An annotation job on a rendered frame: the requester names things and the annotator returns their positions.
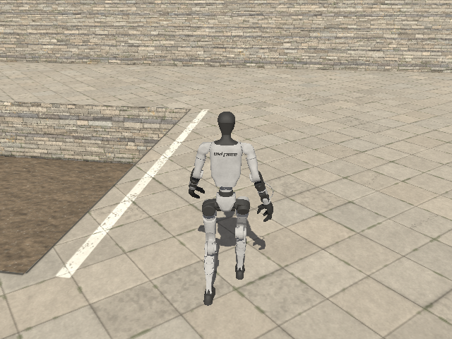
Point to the robot right forearm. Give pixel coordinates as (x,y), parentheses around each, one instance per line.
(260,186)

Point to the robot right hand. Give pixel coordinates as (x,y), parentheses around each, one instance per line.
(268,212)

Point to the robot right shin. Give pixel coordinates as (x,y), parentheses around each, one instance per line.
(240,249)

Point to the left robot upper arm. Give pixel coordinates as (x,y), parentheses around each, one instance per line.
(203,149)

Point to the robot left hand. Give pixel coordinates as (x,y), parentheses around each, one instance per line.
(191,192)

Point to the left robot foot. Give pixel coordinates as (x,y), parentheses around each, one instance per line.
(208,299)

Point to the robot left forearm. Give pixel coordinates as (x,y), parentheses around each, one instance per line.
(193,181)

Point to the right robot upper arm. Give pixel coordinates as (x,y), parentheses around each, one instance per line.
(248,150)

